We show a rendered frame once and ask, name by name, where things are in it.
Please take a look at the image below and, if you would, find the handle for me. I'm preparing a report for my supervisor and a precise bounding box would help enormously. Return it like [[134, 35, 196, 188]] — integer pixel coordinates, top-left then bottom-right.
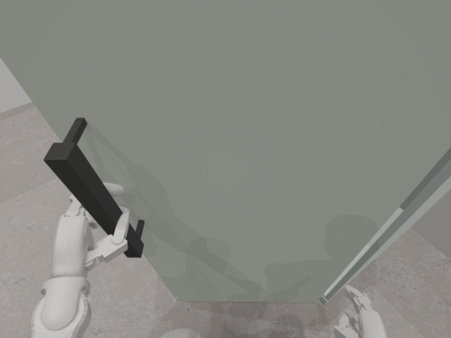
[[44, 118, 144, 258]]

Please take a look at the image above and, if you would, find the right robot hand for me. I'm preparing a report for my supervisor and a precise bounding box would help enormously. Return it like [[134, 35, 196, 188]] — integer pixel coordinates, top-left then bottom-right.
[[334, 285, 388, 338]]

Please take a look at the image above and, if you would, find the fridge door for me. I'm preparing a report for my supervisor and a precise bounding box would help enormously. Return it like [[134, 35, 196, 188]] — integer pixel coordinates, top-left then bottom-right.
[[0, 0, 451, 303]]

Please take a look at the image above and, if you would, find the left robot hand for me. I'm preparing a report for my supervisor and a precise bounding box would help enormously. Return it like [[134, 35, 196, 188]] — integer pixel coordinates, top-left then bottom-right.
[[51, 182, 130, 278]]

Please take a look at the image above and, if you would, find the robot left forearm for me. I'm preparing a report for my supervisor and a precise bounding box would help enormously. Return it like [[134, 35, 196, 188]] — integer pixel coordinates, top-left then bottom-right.
[[31, 275, 92, 338]]

